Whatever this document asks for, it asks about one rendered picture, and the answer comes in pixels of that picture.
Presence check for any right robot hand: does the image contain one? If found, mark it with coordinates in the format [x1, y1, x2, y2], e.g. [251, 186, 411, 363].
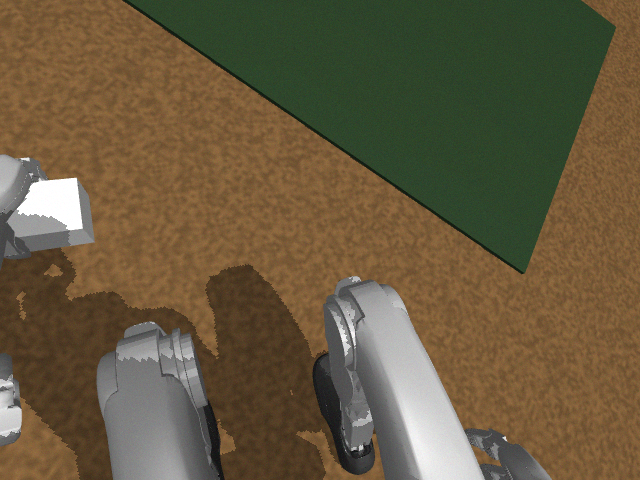
[464, 428, 552, 480]

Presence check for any left robot foot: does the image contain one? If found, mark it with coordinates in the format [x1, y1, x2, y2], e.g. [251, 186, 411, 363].
[203, 398, 225, 480]

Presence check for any right robot foot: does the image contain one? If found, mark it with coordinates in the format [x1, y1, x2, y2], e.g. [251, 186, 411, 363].
[313, 353, 375, 475]

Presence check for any left robot arm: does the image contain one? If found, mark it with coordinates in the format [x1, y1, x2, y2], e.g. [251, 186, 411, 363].
[0, 217, 22, 447]

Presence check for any left robot hand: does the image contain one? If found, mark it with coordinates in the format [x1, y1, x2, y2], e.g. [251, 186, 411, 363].
[0, 154, 49, 259]

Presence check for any carton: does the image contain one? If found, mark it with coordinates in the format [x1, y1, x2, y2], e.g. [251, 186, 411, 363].
[7, 178, 95, 252]

